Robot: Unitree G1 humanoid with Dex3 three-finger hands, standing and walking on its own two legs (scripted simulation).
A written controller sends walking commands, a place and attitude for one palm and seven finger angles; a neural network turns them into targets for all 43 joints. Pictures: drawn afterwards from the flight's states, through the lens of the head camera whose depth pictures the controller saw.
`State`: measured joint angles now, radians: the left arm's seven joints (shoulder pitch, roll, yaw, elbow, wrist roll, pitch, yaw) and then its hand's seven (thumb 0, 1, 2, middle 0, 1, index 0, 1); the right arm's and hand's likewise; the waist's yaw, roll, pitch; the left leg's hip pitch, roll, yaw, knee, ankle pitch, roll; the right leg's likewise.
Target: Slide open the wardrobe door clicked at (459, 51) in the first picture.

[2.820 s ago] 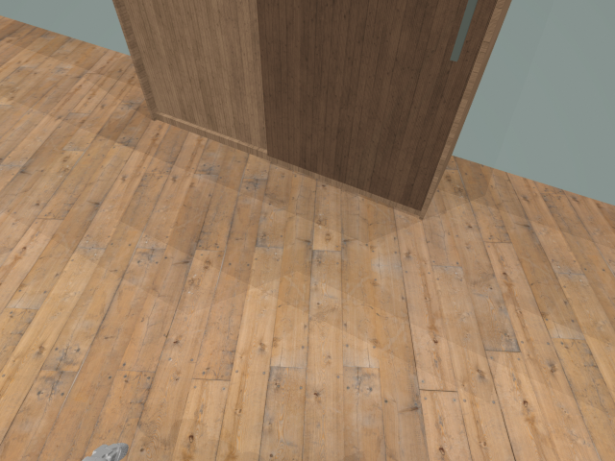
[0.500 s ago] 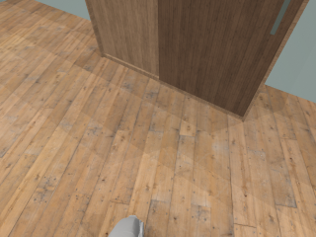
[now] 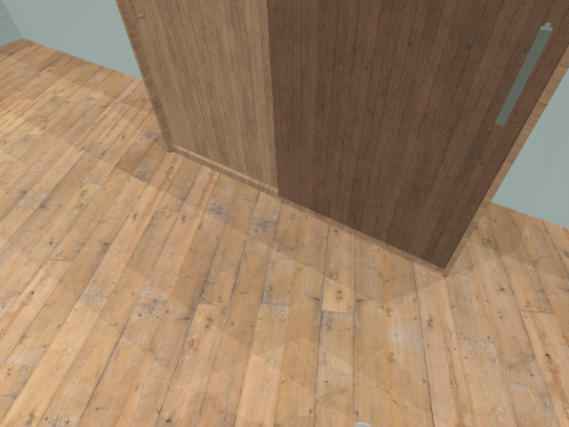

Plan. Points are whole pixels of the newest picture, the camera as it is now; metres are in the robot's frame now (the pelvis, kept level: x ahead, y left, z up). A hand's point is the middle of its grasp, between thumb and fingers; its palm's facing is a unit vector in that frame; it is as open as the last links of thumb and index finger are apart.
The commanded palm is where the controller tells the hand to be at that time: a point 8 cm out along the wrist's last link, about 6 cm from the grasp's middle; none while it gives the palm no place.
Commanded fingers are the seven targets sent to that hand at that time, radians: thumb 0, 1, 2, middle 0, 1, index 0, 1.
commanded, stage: walk to a spot facing it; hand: right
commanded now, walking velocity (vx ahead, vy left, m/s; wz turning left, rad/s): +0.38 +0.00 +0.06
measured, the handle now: (522, 77) +0.85 -0.53 +0.09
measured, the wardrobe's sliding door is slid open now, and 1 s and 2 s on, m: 0.00 0.00 0.00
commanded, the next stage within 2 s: turn to face it in 0.32 s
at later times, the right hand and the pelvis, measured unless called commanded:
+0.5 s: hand (392, 339) +0.32 -0.18 -0.17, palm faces -0.15 +0.97 -0.19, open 7.3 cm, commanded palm none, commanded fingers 0.00 -0.90 -0.90 0.20 0.30 0.20 0.30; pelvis +0.22 -0.01 +0.00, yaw +8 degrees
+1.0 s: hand (400, 305) +0.40 -0.22 -0.19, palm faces +0.16 +0.97 -0.18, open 7.3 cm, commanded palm none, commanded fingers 0.00 -0.90 -0.90 0.20 0.30 0.20 0.30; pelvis +0.32 -0.01 -0.02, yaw -7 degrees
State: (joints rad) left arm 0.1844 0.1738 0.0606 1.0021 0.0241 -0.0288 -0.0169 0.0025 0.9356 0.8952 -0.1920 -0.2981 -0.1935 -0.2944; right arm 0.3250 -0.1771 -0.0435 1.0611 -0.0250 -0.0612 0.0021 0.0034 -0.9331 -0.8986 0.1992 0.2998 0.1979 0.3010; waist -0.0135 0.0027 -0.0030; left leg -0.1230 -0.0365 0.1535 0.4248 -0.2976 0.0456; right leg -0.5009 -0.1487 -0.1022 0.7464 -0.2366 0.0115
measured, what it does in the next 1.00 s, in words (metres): walks ahead: right foot, then left foot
